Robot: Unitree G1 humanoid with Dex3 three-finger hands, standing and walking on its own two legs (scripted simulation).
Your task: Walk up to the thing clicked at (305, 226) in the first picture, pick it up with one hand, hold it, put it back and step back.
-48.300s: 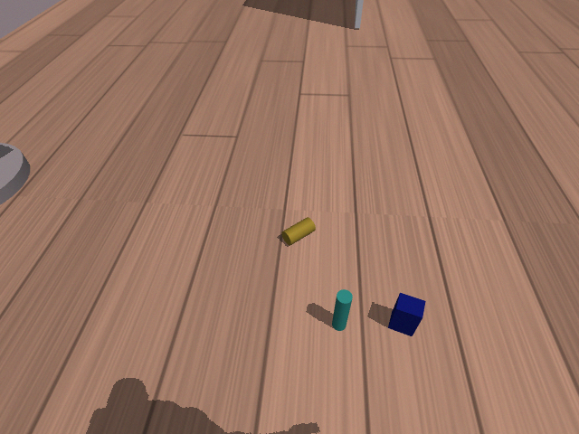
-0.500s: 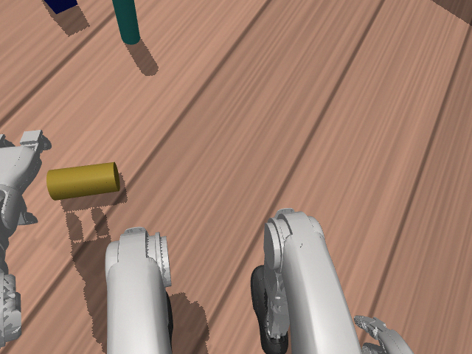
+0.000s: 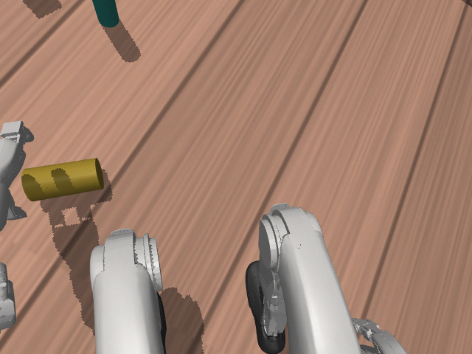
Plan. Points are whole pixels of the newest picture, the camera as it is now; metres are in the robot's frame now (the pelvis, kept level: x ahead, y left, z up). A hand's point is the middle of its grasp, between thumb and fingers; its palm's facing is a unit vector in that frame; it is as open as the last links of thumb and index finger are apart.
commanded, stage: rise first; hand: left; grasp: from above
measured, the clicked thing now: (65, 179) +0.46 +0.29 -0.30
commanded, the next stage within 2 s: approach in 1.74 s
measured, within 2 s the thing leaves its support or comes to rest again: neither
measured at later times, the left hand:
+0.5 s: hand (14, 185) +0.42 +0.33 -0.18, palm faces -0.44 -0.09 -0.89, open 14.2 cm
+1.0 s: hand (15, 184) +0.42 +0.33 -0.18, palm faces -0.43 -0.09 -0.90, open 14.3 cm
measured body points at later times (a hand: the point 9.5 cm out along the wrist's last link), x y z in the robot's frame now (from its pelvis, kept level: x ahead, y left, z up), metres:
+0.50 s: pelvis +0.00 +0.00 -0.01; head +0.24 +0.08 +0.37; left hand +0.44 +0.34 -0.13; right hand +0.07 -0.28 -0.11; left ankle +0.07 +0.13 -0.30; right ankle +0.10 -0.14 -0.30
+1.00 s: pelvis +0.00 +0.00 -0.01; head +0.23 +0.08 +0.37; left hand +0.44 +0.34 -0.13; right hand +0.06 -0.28 -0.12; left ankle +0.07 +0.13 -0.30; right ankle +0.10 -0.14 -0.30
